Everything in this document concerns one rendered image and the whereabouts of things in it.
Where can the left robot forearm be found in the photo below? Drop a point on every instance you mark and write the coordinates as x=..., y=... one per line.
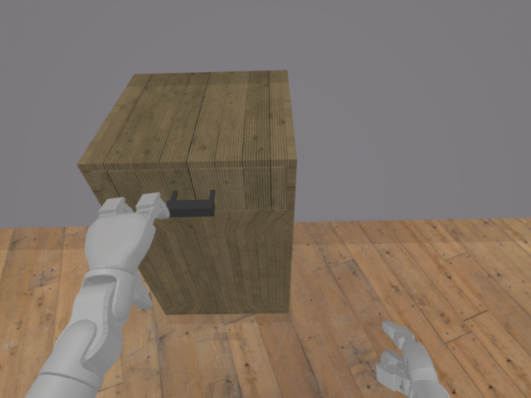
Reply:
x=92, y=341

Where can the cabinet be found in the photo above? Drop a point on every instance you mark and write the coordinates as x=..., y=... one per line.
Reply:
x=237, y=261

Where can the left robot hand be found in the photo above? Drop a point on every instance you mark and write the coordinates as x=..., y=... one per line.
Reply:
x=120, y=238

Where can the right robot hand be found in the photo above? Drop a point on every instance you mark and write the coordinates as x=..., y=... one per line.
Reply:
x=398, y=372

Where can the right robot forearm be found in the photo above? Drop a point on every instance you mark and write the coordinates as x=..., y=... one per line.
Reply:
x=427, y=389

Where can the handle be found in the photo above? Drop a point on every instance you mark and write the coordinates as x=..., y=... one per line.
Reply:
x=191, y=208

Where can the drawer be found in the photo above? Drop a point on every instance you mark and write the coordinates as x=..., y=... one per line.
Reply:
x=236, y=188

